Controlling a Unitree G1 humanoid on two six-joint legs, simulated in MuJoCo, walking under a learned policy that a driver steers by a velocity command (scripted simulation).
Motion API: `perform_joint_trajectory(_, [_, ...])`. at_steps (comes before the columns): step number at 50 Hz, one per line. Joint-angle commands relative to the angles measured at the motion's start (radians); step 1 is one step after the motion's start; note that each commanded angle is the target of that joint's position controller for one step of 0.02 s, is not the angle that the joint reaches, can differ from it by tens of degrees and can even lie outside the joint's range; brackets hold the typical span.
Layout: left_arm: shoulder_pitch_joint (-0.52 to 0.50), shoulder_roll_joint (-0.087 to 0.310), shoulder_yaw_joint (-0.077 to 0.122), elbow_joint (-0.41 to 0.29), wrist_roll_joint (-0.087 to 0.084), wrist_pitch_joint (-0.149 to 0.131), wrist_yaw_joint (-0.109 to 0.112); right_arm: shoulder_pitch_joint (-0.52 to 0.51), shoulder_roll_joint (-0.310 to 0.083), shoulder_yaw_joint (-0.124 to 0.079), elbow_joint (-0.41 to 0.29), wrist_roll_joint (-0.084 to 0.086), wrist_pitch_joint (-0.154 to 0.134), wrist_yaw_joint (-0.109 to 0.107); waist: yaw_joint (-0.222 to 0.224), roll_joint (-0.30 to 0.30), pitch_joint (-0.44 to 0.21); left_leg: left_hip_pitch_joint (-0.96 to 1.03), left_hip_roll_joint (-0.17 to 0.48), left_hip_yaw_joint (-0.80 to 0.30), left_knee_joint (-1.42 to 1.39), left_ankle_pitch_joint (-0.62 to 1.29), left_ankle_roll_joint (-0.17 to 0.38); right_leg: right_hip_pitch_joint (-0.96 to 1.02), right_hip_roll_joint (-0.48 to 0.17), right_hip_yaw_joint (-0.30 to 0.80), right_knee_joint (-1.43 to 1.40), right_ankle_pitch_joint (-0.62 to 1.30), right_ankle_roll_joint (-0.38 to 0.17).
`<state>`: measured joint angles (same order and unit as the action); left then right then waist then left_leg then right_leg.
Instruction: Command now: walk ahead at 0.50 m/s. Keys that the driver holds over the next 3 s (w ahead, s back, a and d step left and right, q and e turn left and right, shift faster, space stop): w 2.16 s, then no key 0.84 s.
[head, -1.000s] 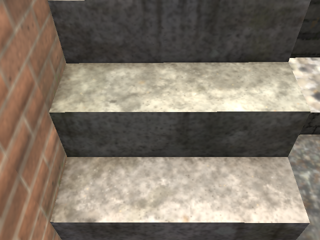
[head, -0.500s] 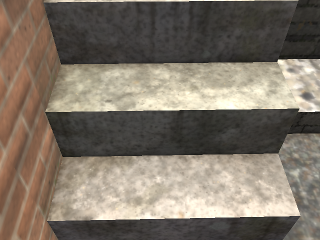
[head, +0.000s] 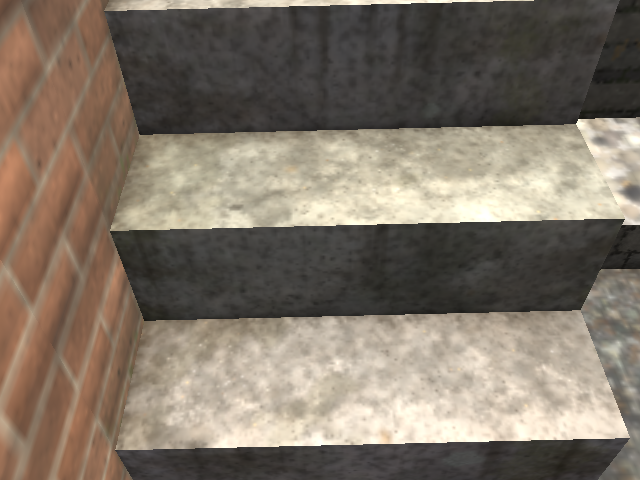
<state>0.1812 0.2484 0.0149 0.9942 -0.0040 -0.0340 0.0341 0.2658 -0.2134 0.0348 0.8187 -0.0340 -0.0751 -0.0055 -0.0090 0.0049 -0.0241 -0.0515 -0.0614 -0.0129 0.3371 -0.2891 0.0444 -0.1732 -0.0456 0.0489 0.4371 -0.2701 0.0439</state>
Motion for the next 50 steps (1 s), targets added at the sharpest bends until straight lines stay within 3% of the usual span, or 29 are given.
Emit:
perform_joint_trajectory(1, [-0.035,0.097,0.008,-0.058,0.007,0.001,0.005,0.000,-0.089,-0.019,-0.063,-0.002,-0.024,0.006,-0.004,-0.036,0.014,-0.060,0.099,-0.064,-0.019,0.464,-0.012,0.037,-0.013,0.027,-0.022,0.351,-0.048])
perform_joint_trajectory(2, [-0.058,0.108,0.010,-0.068,0.016,0.004,0.007,-0.031,-0.100,-0.020,-0.068,-0.005,-0.026,0.009,0.004,-0.013,0.023,-0.057,0.109,-0.065,-0.001,0.554,-0.014,0.041,-0.019,0.028,-0.013,0.406,-0.059])
perform_joint_trajectory(4, [-0.028,0.102,0.004,-0.060,0.018,0.006,0.002,-0.018,-0.102,-0.017,-0.066,-0.004,-0.031,0.017,0.009,0.030,-0.037,-0.019,0.118,-0.057,0.009,0.654,-0.031,0.079,-0.031,0.037,-0.025,0.473,-0.058])
perform_joint_trajectory(7, [-0.039,0.114,0.006,-0.057,0.005,0.006,-0.012,-0.021,-0.103,-0.012,-0.062,-0.002,-0.026,0.017,0.007,-0.004,-0.060,0.013,0.129,-0.064,-0.004,0.604,-0.038,0.098,-0.033,0.037,-0.052,0.465,-0.052])
perform_joint_trajectory(10, [-0.055,0.120,0.007,-0.058,0.000,0.011,-0.007,-0.030,-0.104,-0.006,-0.055,-0.005,-0.023,0.013,0.005,-0.006,-0.041,-0.003,0.127,-0.065,-0.033,0.482,-0.042,0.109,-0.036,0.047,-0.081,0.427,-0.055])
perform_joint_trajectory(13, [-0.078,0.101,-0.002,-0.068,0.007,0.013,-0.008,-0.027,-0.086,-0.002,-0.044,-0.006,-0.021,0.016,0.000,0.005,-0.006,-0.035,0.124,-0.072,-0.067,0.382,-0.059,0.110,-0.047,0.065,-0.109,0.413,-0.047])
perform_joint_trajectory(14, [-0.072,0.100,-0.002,-0.069,-0.003,0.019,-0.012,-0.020,-0.080,0.003,-0.047,-0.007,-0.022,0.018,0.008,-0.002,-0.038,-0.008,0.124,-0.080,-0.070,0.392,-0.067,0.125,-0.049,0.065,-0.121,0.423,-0.053])
perform_joint_trajectory(15, [-0.053,0.116,0.008,-0.056,-0.008,0.019,-0.007,-0.030,-0.075,0.003,-0.053,-0.008,-0.017,0.023,0.004,-0.023,-0.024,-0.002,0.126,-0.079,-0.084,0.350,-0.070,0.124,-0.052,0.066,-0.131,0.408,-0.046])
perform_joint_trajectory(17, [-0.038,0.120,0.012,-0.054,-0.007,0.016,-0.005,-0.040,-0.082,0.002,-0.054,-0.009,-0.015,0.027,0.012,-0.002,-0.007,-0.013,0.122,-0.086,-0.099,0.306,-0.073,0.130,-0.048,0.064,-0.149,0.374,-0.042])
perform_joint_trajectory(20, [-0.046,0.121,0.016,-0.058,-0.004,0.012,-0.005,-0.041,-0.086,0.001,-0.052,-0.010,-0.014,0.026,0.007,0.009,0.018,-0.021,0.123,-0.087,-0.108,0.292,-0.074,0.120,-0.047,0.063,-0.164,0.362,-0.040])
perform_joint_trajectory(27, [-0.046,0.128,0.028,-0.061,-0.009,0.005,0.003,-0.024,-0.098,-0.005,-0.047,-0.011,-0.017,0.017,0.007,0.033,0.002,-0.007,0.113,-0.075,-0.100,0.300,-0.069,0.121,-0.040,0.051,-0.166,0.351,-0.044])
perform_joint_trajectory(30, [-0.037,0.137,0.034,-0.054,-0.015,0.004,0.000,-0.014,-0.080,0.000,-0.050,-0.009,-0.010,0.011,-0.004,0.022,0.008,0.012,0.113,-0.074,-0.099,0.330,-0.071,0.097,-0.047,0.043,-0.162,0.383,-0.037])
perform_joint_trajectory(31, [-0.057,0.123,0.025,-0.065,-0.009,0.007,-0.007,-0.008,-0.095,-0.003,-0.048,-0.004,-0.014,0.006,0.002,0.040,-0.002,0.015,0.112,-0.076,-0.084,0.383,-0.068,0.094,-0.042,0.039,-0.155,0.395,-0.041])
perform_joint_trajectory(32, [-0.040,0.138,0.031,-0.051,-0.004,0.001,-0.007,-0.004,-0.115,-0.008,-0.045,-0.003,-0.014,-0.001,-0.006,0.024,-0.010,0.013,0.114,-0.061,-0.080,0.359,-0.054,0.091,-0.029,0.025,-0.141,0.340,-0.036])
perform_joint_trajectory(35, [-0.041,0.120,0.027,-0.048,0.005,0.001,-0.005,-0.007,-0.112,-0.010,-0.050,-0.003,-0.004,-0.009,-0.004,0.020,0.004,-0.018,0.102,-0.062,-0.073,0.289,-0.035,0.058,-0.011,0.004,-0.108,0.253,-0.032])
perform_joint_trajectory(42, [-0.027,0.121,0.021,-0.046,0.001,-0.002,0.004,-0.002,-0.103,-0.014,-0.060,-0.001,-0.007,-0.004,-0.002,0.014,0.018,-0.050,0.098,-0.073,-0.053,0.303,-0.009,0.026,-0.005,-0.004,-0.050,0.247,-0.037])
perform_joint_trajectory(43, [-0.021,0.107,0.016,-0.046,0.003,-0.003,0.007,0.000,-0.110,-0.019,-0.059,-0.003,-0.013,0.002,0.011,0.006,0.005,-0.058,0.099,-0.080,-0.051,0.306,-0.003,0.042,0.005,-0.004,-0.040,0.221,-0.041])
perform_joint_trajectory(44, [-0.006,0.093,0.007,-0.045,0.004,0.003,0.008,-0.009,-0.092,-0.012,-0.062,-0.002,-0.017,0.003,0.013,-0.012,0.025,-0.073,0.103,-0.087,-0.053,0.340,-0.014,0.041,-0.003,0.017,-0.059,0.257,-0.035])
perform_joint_trajectory(45, [-0.015,0.100,0.007,-0.049,0.007,0.005,0.005,-0.004,-0.089,-0.010,-0.063,-0.006,-0.023,0.010,0.007,-0.030,0.023,-0.068,0.104,-0.082,-0.049,0.383,-0.023,0.048,-0.010,0.023,-0.060,0.303,-0.037])
perform_joint_trajectory(47, [-0.050,0.118,0.009,-0.065,0.018,0.011,0.008,-0.002,-0.108,-0.015,-0.060,-0.006,-0.029,0.013,0.000,0.001,0.015,-0.061,0.108,-0.063,-0.026,0.475,-0.031,0.064,-0.025,0.037,-0.047,0.389,-0.049])
perform_joint_trajectory(49, [-0.030,0.121,0.008,-0.062,0.013,0.014,0.008,0.013,-0.106,-0.013,-0.057,-0.004,-0.030,0.014,0.002,0.013,-0.038,-0.029,0.111,-0.061,-0.021,0.507,-0.036,0.090,-0.030,0.038,-0.046,0.400,-0.051])
perform_joint_trajectory(50, [-0.029,0.119,0.007,-0.058,0.008,0.016,0.006,0.017,-0.108,-0.013,-0.053,0.000,-0.030,0.016,0.002,0.005,-0.033,-0.030,0.113,-0.062,-0.029,0.489,-0.038,0.094,-0.030,0.041,-0.055,0.399,-0.050])
